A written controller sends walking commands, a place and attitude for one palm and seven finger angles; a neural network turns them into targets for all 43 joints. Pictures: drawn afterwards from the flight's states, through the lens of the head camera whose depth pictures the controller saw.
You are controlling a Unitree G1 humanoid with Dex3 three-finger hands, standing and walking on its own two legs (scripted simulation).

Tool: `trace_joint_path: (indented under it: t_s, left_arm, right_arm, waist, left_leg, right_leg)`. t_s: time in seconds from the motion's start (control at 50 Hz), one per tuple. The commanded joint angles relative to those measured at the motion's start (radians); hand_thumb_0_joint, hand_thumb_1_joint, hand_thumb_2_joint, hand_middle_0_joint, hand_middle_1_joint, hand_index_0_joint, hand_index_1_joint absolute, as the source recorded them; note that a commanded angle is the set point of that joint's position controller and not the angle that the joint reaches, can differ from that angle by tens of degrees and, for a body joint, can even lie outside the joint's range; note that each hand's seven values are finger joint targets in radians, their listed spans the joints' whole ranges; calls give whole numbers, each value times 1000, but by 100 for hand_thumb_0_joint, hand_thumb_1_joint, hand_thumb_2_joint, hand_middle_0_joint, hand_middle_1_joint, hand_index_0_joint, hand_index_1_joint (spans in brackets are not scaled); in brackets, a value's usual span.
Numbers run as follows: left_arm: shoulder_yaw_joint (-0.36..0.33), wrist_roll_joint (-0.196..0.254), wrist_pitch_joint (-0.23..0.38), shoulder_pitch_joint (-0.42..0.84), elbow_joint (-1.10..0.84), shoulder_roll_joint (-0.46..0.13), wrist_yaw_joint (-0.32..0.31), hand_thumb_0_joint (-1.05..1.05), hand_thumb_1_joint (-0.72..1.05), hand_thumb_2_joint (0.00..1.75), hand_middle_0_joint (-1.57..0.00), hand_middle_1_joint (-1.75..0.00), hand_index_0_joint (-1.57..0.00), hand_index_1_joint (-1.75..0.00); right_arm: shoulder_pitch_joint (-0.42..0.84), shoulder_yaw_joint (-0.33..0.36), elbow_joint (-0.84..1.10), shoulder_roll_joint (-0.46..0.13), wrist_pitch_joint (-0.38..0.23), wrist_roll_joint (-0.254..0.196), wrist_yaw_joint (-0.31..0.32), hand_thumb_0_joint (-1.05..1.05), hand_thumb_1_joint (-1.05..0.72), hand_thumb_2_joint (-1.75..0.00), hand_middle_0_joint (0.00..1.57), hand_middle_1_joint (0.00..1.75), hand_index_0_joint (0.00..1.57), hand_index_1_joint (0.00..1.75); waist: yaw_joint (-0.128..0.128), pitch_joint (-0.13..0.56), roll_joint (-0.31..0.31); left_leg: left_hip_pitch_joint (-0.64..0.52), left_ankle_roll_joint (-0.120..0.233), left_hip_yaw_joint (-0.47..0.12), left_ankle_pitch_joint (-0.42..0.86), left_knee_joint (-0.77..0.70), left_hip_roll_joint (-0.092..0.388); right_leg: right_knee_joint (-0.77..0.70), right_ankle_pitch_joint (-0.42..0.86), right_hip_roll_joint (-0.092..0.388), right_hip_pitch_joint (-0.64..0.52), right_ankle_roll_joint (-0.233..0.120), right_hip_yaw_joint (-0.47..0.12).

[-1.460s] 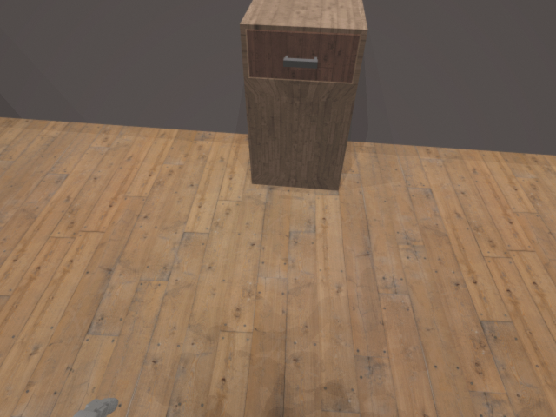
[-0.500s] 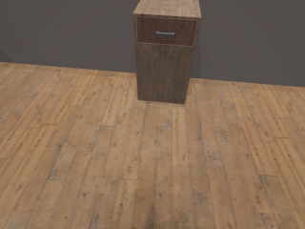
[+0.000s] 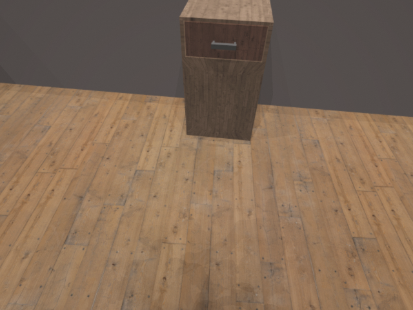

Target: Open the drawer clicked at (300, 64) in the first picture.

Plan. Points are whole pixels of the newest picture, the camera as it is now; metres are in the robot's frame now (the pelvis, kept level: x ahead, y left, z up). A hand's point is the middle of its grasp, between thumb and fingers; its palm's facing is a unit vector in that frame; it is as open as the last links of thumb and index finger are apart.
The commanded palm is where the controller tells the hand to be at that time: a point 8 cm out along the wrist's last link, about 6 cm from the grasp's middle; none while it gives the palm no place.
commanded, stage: look at it before walking up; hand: left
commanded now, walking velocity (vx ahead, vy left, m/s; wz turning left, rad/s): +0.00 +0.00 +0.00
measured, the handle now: (224, 44) +1.35 -0.01 -0.08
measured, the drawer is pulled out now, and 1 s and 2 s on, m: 0.00 0.00 0.00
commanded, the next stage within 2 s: walk to a spot facing it in 0.08 s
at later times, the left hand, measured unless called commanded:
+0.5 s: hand out of the picture +0.05 +0.19 -0.19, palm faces -0.09 -0.97 -0.22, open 7.3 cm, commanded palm none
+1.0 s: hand (132, 298) +0.19 +0.19 -0.21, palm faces -0.15 -0.98 -0.15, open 7.4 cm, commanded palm none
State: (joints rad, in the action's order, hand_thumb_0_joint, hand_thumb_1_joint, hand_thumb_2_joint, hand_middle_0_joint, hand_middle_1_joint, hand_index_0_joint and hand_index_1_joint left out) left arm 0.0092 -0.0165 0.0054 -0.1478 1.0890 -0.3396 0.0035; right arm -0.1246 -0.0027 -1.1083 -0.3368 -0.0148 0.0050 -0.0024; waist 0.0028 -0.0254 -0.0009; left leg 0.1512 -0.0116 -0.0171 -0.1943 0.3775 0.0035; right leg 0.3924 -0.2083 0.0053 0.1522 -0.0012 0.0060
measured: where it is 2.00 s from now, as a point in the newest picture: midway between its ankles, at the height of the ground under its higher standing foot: (234, 249)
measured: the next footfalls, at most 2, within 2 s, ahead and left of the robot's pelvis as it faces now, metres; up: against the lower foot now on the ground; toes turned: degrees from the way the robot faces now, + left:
left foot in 0.92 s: +0.38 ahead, +0.06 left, +0.00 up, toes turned -6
right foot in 1.60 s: +0.52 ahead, -0.21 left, +0.00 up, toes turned -41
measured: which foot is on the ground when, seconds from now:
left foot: down 0.00-0.54, up 0.56-0.90, down 0.92-1.00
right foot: down 0.00-0.92, up 0.94-1.00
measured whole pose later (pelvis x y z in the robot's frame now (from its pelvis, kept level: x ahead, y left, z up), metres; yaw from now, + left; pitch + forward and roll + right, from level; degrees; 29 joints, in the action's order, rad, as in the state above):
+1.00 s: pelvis +0.25 +0.01 -0.03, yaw -16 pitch -2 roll -1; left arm -0.05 -0.02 0.04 -0.47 1.14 -0.17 -0.02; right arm -0.09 0.02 -0.96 -0.13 -0.08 0.02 -0.01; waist 0.05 -0.06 0.06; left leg 0.41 0.08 0.17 -0.27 0.70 0.04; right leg 1.10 -0.47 -0.02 0.20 -0.04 -0.08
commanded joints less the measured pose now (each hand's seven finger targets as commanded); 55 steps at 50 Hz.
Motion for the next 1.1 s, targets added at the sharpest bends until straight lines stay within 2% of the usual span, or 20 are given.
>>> trace_joint_path:
  t_s: [0.0, 0.16, 0.2, 0.26, 0.32, 0.42, 0.48, 0.5, 0.52, 0.54, 0.58, 0.62, 0.68, 0.8, 0.86, 0.88, 0.9, 0.92, 0.98, 1.08]
  left_arm:
    - [-41, 5, 23, 34, -63, -205, -14, 0, 90, 90, -20, -30, -20, -30]
    - [-42, 4, 21, 35, -62, -205, -15, 0, 90, 90, -20, -30, -20, -30]
    - [-17, 4, -1, -32, -32, -83, -17, 0, 90, 90, -20, -30, -20, -30]
    - [-32, -6, -20, -64, -45, -89, 0, 0, 90, 90, -20, -30, -20, -30]
    - [-46, -10, -19, -103, -74, -85, 13, 0, 90, 90, -20, -30, -20, -30]
    - [-55, -5, 14, -146, -110, -5, 24, 0, 90, 90, -20, -30, -20, -30]
    - [-64, -8, 25, -212, -100, 26, 26, 0, 90, 90, -20, -30, -20, -30]
    - [-75, -12, 33, -310, -68, 5, 20, 0, 90, 90, -20, -30, -20, -30]
    - [-95, -16, 44, -435, -21, -81, 4, 0, 90, 90, -20, -30, -20, -30]
    - [-95, -3, 49, -541, 11, -93, -12, 0, 90, 90, -20, -30, -20, -30]
    - [-80, -6, 58, -537, 16, -27, -28, 0, 90, 90, -20, -30, -20, -30]
    - [-75, -11, 61, -463, -6, -7, -34, 0, 90, 90, -20, -30, -20, -30]
    - [-65, -12, 70, -415, -12, 29, -33, 0, 90, 90, -20, -30, -20, -30]
    - [-68, -9, 72, -384, 7, 33, -40, 0, 90, 90, -20, -30, -20, -30]
    - [-81, -2, 76, -361, 7, 24, -38, 0, 90, 90, -20, -30, -20, -30]
    - [-81, 5, 77, -380, 2, 54, -32, 0, 90, 90, -20, -30, -20, -30]
    - [-78, 16, 69, -460, -6, 117, -20, 0, 90, 90, -20, -30, -20, -30]
    - [-68, 9, 72, -428, -34, 123, -20, 0, 90, 90, -20, -30, -20, -30]
    - [-74, -13, 49, -278, -49, 124, -5, 0, 90, 90, -20, -30, -20, -30]
    - [-80, -23, -8, -300, -61, 162, 13, 0, 90, 90, -20, -30, -20, -30]
  right_arm:
    - [46, 39, 67, -206, -21, 3, 14, 0, -90, -90, 20, 30, 20, 30]
    - [52, 37, 64, -205, -20, 3, 15, 0, -90, -90, 20, 30, 20, 30]
    - [-11, 10, 36, -82, -2, 12, 11, 0, -90, -90, 20, 30, 20, 30]
    - [-55, 23, 42, -90, 11, 21, 7, 0, -90, -90, 20, 30, 20, 30]
    - [-76, 42, 64, -111, 8, 20, 7, 0, -90, -90, 20, 30, 20, 30]
    - [-174, 69, 72, -127, -23, 13, 16, 0, -90, -90, 20, 30, 20, 30]
    - [-151, 72, 80, -96, -28, 12, 14, 0, -90, -90, 20, 30, 20, 30]
    - [-116, 67, 95, -57, -30, 12, 14, 0, -90, -90, 20, 30, 20, 30]
    - [-58, 50, 140, 20, -38, 5, 8, 0, -90, -90, 20, 30, 20, 30]
    - [58, 45, 186, 19, -47, 15, 7, 0, -90, -90, 20, 30, 20, 30]
    - [69, 50, 186, 20, -56, 19, 8, 0, -90, -90, 20, 30, 20, 30]
    - [49, 54, 166, 50, -50, 16, -2, 0, -90, -90, 20, 30, 20, 30]
    - [42, 56, 178, 87, -29, 13, -16, 0, -90, -90, 20, 30, 20, 30]
    - [73, 51, 208, 114, -43, -1, -29, 0, -90, -90, 20, 30, 20, 30]
    - [-192, 70, 126, 65, -56, 9, -2, 0, -90, -90, 20, 30, 20, 30]
    - [-333, 87, 88, -3, -58, 16, 12, 0, -90, -90, 20, 30, 20, 30]
    - [-420, 112, 71, -104, -61, 31, 17, 0, -90, -90, 20, 30, 20, 30]
    - [-406, 110, 85, -120, -49, 15, 15, 0, -90, -90, 20, 30, 20, 30]
    - [-186, 69, 122, 56, -64, 16, 19, 0, -90, -90, 20, 30, 20, 30]
    - [-178, 58, 97, 108, -90, 11, 23, 0, -90, -90, 20, 30, 20, 30]
  waist:
    - [-2, 66, 7]
    - [1, 52, 3]
    - [0, 43, 16]
    - [-2, -50, 8]
    - [3, -102, 0]
    - [-13, -61, -129]
    - [31, -86, -122]
    - [79, -69, 14]
    - [116, -68, 319]
    - [158, -104, 330]
    - [126, -102, 136]
    - [79, -81, 26]
    - [32, -100, 79]
    - [14, -95, 152]
    - [-100, 50, 107]
    - [-149, 155, 19]
    - [-134, 269, -268]
    - [-111, 234, -246]
    - [-34, -73, -60]
    - [42, -73, -91]
  left_leg:
    - [-28, 35, -84, 141, -57, 115]
    - [-30, 34, -80, 141, -67, 117]
    - [-32, 13, -43, -5, -47, 108]
    - [48, 25, -41, -334, -55, 103]
    - [80, 51, -63, -445, -40, 134]
    - [-52, 136, -176, -313, -61, 276]
    - [55, 121, -77, -184, 68, 261]
    - [199, 66, 22, -148, 268, 173]
    - [498, 5, 176, -246, 569, 49]
    - [631, 0, 111, -390, 716, 36]
    - [689, -2, 50, -302, 802, 85]
    - [643, -7, 56, -258, 764, 108]
    - [566, -26, 88, -128, 681, 95]
    - [283, 6, 137, 3, 351, 46]
    - [-74, 35, 134, 89, 193, 7]
    - [-295, 58, 26, 94, 186, 111]
    - [-457, 151, -358, 61, 73, 409]
    - [-361, 205, -522, -65, -78, 493]
    - [53, 168, -287, -192, -186, 403]
    - [168, 122, 17, -69, -222, 311]
  right_leg:
    - [-74, 134, 118, -5, -30, -109]
    - [-80, 139, 116, -9, -28, -108]
    - [-81, -37, 103, 25, -15, -116]
    - [-73, -329, 70, 129, -37, -157]
    - [-15, -390, 38, 205, -54, -165]
    - [247, -201, -34, 305, -49, -40]
    - [176, -169, -16, 172, -44, 0]
    - [71, -119, 33, 8, -81, -140]
    - [-78, -15, 235, -203, -170, -465]
    - [-126, 239, 324, -245, -230, -643]
    - [-59, 511, 303, -300, -266, -552]
    - [-68, 373, 274, -249, -251, -459]
    - [-142, 321, 212, -115, -214, -349]
    - [-140, 432, 150, -14, -144, -228]
    - [170, 606, 95, 15, -108, -181]
    - [381, 426, 57, 125, -90, -153]
    - [730, -207, -73, 320, -51, -39]
    - [914, -343, -56, 386, -60, -85]
    - [976, -133, 80, 442, -43, -66]
    - [880, 1, 111, 415, -12, -38]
